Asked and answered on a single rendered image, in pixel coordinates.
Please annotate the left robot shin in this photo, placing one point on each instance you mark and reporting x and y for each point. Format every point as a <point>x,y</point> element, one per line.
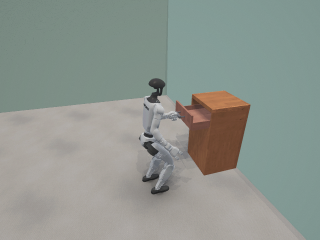
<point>153,165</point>

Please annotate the handle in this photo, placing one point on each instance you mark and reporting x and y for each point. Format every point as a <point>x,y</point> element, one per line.
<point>178,115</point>

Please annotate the left robot hand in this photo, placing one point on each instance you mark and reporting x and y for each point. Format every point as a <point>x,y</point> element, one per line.
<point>172,115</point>

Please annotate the robot right forearm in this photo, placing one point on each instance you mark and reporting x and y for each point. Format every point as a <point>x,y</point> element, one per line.
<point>159,138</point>

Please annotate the robot left forearm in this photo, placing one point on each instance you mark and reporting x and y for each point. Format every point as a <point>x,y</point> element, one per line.
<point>165,116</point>

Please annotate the drawer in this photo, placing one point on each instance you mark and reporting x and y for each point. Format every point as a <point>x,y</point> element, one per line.
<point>196,117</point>

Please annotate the robot right foot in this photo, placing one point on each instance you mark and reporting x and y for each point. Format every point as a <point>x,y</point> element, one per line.
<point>161,190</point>

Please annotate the cabinet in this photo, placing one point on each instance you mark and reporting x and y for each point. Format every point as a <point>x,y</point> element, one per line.
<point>217,148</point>

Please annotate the right robot upper arm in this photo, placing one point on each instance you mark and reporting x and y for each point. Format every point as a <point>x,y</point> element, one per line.
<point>158,113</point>

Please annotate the right robot hand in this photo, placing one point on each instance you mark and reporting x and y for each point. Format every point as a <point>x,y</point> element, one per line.
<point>174,151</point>

